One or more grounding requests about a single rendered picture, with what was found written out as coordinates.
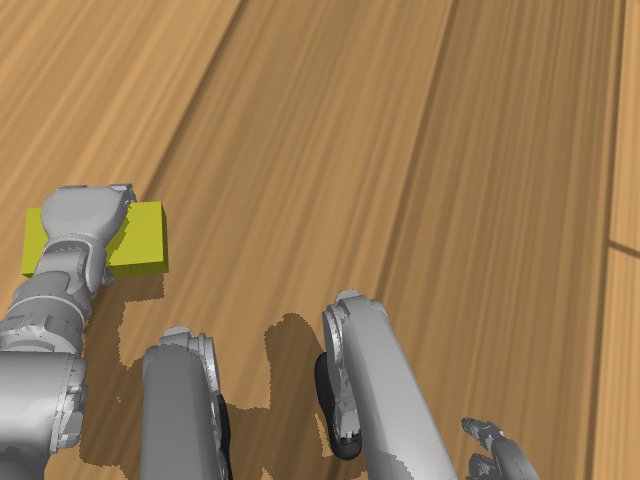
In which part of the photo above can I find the carton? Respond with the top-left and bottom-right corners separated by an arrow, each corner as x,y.
21,201 -> 169,279

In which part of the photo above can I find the right robot hand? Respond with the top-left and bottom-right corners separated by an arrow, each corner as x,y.
461,418 -> 541,480

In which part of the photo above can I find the left robot hand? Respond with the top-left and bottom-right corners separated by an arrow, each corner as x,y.
41,183 -> 137,285

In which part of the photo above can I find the left robot arm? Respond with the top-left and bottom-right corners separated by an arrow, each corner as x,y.
0,234 -> 107,480

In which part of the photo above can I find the left robot foot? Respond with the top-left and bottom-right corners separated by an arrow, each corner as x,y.
217,394 -> 233,480

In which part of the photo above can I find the right robot foot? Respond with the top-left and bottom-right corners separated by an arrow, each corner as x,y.
314,352 -> 362,461

